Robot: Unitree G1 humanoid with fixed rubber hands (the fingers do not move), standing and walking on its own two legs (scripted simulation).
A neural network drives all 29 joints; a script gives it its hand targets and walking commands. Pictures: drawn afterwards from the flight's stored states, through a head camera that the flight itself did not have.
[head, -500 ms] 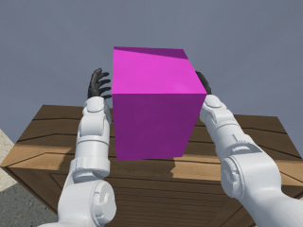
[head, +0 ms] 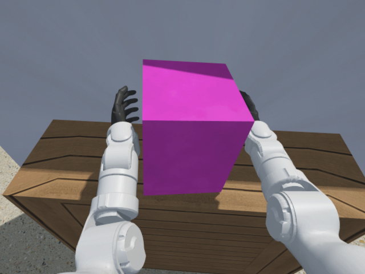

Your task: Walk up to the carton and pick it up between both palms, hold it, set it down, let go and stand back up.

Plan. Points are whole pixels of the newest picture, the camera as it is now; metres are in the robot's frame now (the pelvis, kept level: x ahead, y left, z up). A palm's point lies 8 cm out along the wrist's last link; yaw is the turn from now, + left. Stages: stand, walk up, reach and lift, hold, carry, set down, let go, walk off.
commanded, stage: set down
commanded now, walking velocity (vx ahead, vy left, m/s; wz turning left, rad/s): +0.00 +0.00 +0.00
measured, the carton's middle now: (184, 130) +0.44 +0.05 +0.09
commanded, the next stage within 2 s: none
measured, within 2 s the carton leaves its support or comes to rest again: rests again in 1.44 s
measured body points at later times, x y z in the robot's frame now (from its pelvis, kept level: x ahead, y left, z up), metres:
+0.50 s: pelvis +0.00 +0.00 +0.00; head +0.02 +0.01 +0.45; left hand +0.40 +0.19 +0.14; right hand +0.46 -0.10 +0.12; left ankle +0.05 +0.17 -0.75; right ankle -0.03 -0.09 -0.75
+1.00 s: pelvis +0.01 +0.01 +0.00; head +0.02 +0.02 +0.45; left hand +0.39 +0.20 +0.12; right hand +0.45 -0.09 +0.11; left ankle +0.05 +0.17 -0.75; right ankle -0.03 -0.09 -0.75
